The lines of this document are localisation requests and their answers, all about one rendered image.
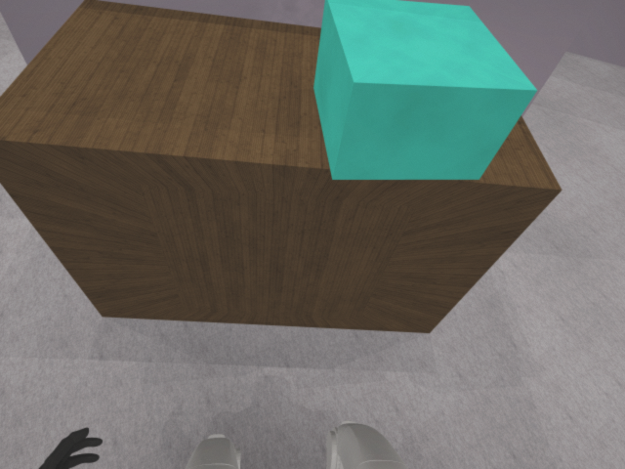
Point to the carton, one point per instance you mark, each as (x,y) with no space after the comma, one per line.
(413,91)

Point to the robot thigh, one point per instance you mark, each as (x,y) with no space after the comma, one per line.
(215,453)
(358,446)

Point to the right robot thigh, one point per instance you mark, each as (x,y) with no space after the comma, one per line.
(358,446)

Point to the left robot hand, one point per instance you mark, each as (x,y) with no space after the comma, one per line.
(61,457)

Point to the left robot thigh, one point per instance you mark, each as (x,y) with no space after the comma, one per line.
(215,453)

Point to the pedestal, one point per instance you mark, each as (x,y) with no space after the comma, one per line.
(175,164)

